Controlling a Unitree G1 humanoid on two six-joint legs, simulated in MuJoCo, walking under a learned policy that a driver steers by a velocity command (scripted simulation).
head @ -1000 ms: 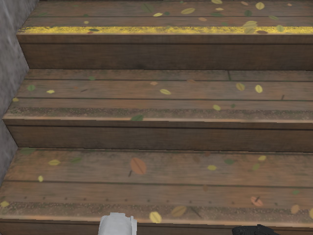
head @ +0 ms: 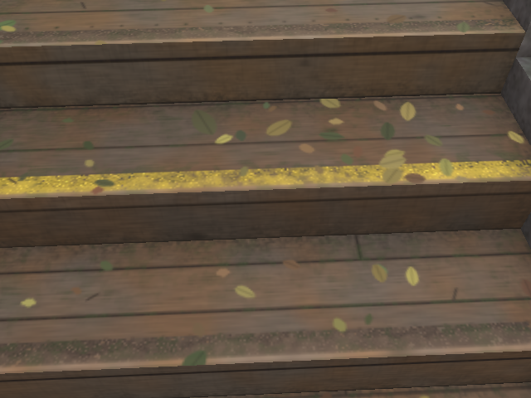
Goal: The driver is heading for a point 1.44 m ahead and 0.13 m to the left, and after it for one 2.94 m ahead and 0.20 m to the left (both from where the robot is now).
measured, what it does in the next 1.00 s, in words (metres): stands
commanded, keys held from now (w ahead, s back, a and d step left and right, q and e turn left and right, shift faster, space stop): no key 1.00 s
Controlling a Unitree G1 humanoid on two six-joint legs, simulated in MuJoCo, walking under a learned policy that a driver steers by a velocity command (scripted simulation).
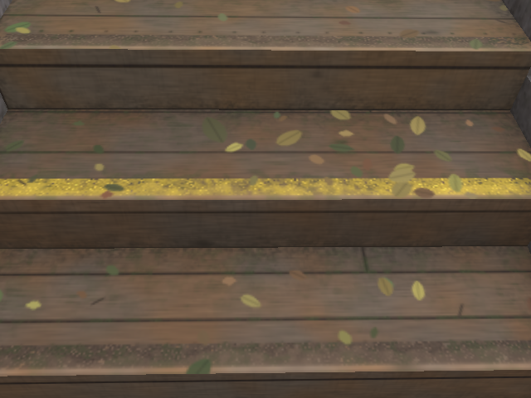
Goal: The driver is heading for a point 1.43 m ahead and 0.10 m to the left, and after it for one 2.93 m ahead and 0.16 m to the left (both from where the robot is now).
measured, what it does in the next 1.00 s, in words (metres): climbs: left foot 0.16 m higher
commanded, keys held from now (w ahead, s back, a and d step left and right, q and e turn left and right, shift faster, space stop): no key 0.24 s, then w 0.18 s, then no key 0.58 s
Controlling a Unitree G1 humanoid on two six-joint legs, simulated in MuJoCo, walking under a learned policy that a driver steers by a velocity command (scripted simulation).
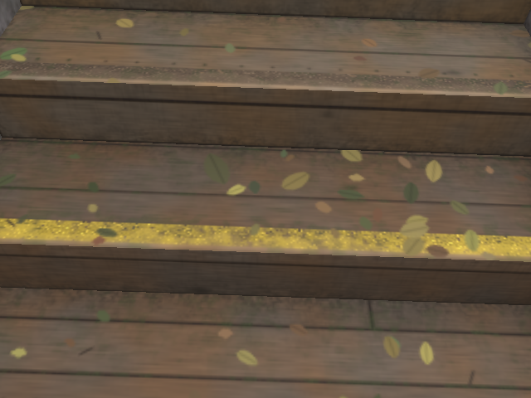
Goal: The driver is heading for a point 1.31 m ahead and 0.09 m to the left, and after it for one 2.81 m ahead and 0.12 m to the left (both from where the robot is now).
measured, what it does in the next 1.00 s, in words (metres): shifts its weight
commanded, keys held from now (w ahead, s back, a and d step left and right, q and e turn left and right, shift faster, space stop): no key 0.66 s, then w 0.34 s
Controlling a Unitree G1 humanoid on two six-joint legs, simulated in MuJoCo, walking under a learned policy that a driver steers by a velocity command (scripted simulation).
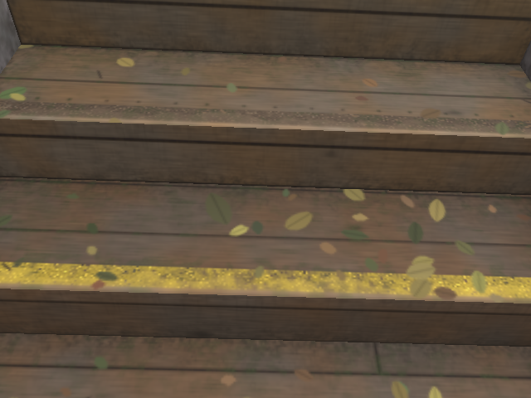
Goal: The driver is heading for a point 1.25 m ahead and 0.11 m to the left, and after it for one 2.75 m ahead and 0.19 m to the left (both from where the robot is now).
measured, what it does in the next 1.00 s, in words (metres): climbs: right foot 0.16 m higher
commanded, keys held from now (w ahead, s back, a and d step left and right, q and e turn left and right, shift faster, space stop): w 1.00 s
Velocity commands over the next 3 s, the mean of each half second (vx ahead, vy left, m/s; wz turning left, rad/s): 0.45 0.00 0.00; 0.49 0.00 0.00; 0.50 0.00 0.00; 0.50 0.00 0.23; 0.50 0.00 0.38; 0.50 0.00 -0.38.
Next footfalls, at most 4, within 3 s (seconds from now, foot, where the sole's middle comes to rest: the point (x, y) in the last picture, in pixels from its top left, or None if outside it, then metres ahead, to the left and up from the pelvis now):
0.56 right None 0.37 -0.10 -0.48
1.06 left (234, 239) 0.69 0.12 -0.31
1.60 right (345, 98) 0.98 -0.10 -0.15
2.16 left None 1.24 0.15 0.01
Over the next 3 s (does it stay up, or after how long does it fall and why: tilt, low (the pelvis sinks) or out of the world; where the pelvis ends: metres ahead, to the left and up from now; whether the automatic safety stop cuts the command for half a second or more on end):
stays up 1.53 0.08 0.93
